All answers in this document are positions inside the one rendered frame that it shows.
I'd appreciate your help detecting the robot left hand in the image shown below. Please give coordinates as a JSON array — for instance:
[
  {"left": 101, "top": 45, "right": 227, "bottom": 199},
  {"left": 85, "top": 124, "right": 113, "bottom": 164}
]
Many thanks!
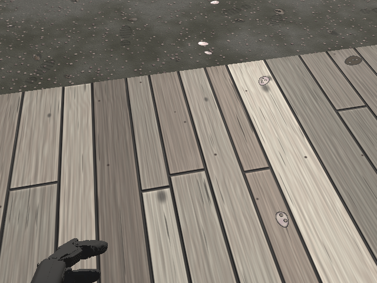
[{"left": 31, "top": 238, "right": 108, "bottom": 283}]

